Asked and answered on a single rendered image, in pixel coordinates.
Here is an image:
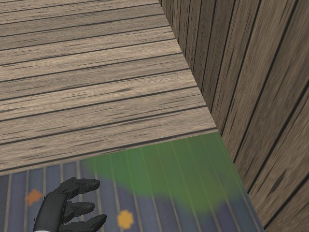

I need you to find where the left robot hand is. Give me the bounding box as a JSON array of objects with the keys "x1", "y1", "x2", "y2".
[{"x1": 33, "y1": 177, "x2": 107, "y2": 232}]

